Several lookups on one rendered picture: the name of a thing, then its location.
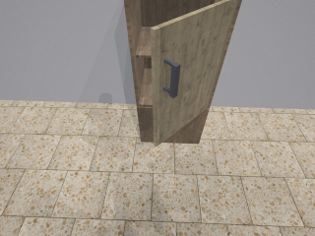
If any cupboard door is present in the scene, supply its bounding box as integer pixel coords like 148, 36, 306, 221
151, 0, 238, 147

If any handle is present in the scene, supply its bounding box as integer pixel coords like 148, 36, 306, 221
163, 58, 181, 98

